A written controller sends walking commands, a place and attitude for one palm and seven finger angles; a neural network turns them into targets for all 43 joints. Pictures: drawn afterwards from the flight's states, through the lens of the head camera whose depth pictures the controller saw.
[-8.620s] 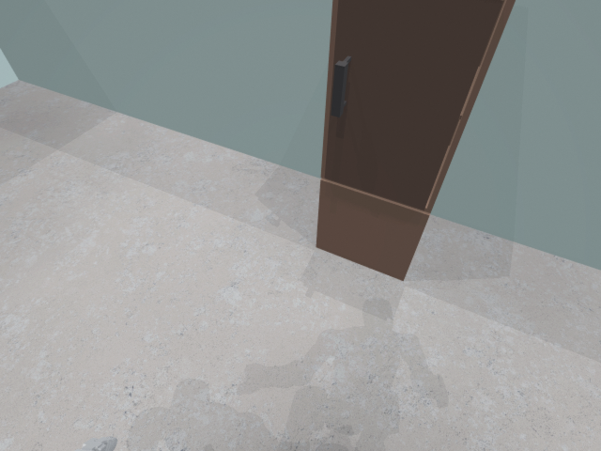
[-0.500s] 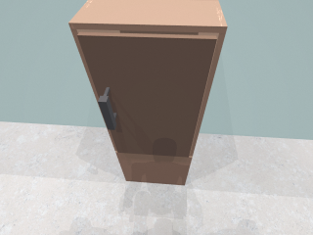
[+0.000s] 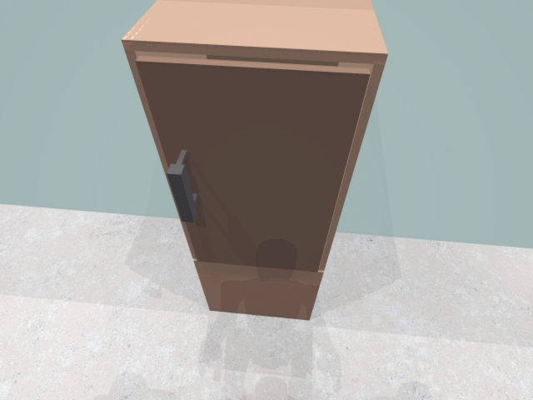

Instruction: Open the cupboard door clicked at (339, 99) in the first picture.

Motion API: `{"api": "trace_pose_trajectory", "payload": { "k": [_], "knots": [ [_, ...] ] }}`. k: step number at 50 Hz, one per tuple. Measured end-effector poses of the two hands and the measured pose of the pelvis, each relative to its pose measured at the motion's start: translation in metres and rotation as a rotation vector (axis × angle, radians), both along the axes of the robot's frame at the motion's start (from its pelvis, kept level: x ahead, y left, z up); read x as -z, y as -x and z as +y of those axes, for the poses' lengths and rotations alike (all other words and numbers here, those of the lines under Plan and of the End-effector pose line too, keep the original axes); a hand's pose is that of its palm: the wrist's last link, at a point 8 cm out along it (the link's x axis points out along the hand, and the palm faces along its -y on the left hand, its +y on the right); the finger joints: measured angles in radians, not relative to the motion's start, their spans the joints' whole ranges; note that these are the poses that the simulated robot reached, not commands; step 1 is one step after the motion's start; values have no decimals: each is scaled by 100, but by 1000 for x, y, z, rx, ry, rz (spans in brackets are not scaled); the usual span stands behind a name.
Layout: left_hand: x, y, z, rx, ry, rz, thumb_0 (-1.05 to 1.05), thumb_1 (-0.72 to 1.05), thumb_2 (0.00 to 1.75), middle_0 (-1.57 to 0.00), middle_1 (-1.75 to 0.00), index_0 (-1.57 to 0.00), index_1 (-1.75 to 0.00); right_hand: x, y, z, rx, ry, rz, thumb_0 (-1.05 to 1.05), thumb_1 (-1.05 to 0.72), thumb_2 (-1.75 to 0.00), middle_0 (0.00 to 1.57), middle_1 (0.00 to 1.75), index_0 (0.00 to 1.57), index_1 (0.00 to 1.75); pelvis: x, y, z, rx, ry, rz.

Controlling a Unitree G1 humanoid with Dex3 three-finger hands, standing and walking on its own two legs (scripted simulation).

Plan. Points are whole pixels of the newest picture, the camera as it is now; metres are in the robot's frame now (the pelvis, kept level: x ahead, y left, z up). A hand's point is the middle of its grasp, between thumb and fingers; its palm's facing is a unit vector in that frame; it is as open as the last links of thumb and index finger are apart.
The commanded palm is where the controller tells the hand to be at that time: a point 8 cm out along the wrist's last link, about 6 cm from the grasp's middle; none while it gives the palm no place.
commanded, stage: look again from close up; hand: left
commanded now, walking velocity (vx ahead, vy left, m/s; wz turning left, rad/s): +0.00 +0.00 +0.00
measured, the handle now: (186, 186) +0.49 +0.19 +0.01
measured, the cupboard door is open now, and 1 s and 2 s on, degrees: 0 0 0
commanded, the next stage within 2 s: raise the hand with hooked fingers in 0.32 s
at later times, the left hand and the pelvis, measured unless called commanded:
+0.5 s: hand out of the picture +0.07 +0.19 -0.13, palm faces +0.19 -0.96 -0.19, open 7.4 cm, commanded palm +0.09 +0.24 -0.07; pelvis -0.02 +0.01 +0.00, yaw +1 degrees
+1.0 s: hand out of the picture +0.13 +0.22 -0.05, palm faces +0.01 -1.00 -0.05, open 9.5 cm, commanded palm +0.12 +0.28 -0.04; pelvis -0.08 +0.02 -0.09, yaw +4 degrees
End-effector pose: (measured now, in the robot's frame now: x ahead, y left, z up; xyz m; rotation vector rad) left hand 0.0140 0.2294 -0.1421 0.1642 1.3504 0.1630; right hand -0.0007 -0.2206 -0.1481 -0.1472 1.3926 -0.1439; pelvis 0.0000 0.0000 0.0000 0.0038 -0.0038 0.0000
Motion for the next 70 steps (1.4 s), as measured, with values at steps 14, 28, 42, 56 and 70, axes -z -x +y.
{"api": "trace_pose_trajectory", "payload": {
  "k": [14, 28, 42, 56, 70],
  "knots": [
    [-1, 2, 2, 1, -1, -16, 0, 91, 90, -20, -30, -20, -29, -1, 14, 4, 6, -4, 17, 0, -91, -90, 20, 30, 20, 30, -1, 6, 1, -3, -1, -6],
    [-89, -83, 16, -115, -21, -722, 2, 89, 89, -20, -32, -20, -31, -17, -36, -9, -29, 59, -374, 1, -91, -90, 20, 30, 20, 30, 6, 24, 9, -51, -1, 18],
    [-83, -93, 27, 174, 221, -1294, 1, 61, 78, -22, -48, -22, -48, -60, -174, -15, -271, 136, -1011, 1, -91, -90, 19, 30, 20, 30, 85, 68, 11, -49, 0, 203],
    [-111, -117, 61, 239, 164, -1283, 1, 28, 64, -24, -69, -24, -69, 6, -99, 49, -242, -4, -713, 1, -90, -90, 20, 30, 20, 30, 84, 79, 25, -73, 63, 208],
    [-126, -133, 92, 212, 130, -1284, 0, -4, 50, -27, -90, -26, -90, -15, -79, 15, -201, 125, -669, 1, -90, -90, 20, 30, 20, 30, 69, 67, 40, -57, 54, 207]
  ]
}}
